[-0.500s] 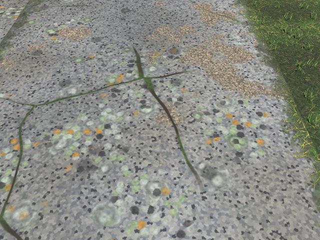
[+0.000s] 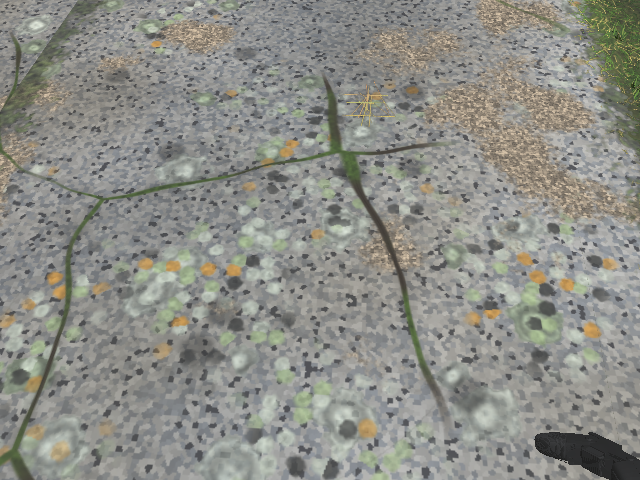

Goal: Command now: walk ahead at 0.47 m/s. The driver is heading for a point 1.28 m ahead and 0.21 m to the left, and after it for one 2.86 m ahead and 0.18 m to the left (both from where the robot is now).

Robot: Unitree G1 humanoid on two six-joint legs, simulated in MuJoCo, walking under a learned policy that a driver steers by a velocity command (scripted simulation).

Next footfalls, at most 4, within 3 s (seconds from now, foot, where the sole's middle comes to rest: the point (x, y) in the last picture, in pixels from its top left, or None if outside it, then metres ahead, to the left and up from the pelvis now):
0.04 left None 0.21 0.12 -0.77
0.62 right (420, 452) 0.53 -0.11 -0.77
1.14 left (319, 313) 0.85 0.12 -0.77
1.62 right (411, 239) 1.09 -0.09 -0.77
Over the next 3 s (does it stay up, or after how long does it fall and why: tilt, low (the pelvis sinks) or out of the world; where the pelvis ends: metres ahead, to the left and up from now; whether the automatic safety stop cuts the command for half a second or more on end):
stays up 1.00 0.09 0.00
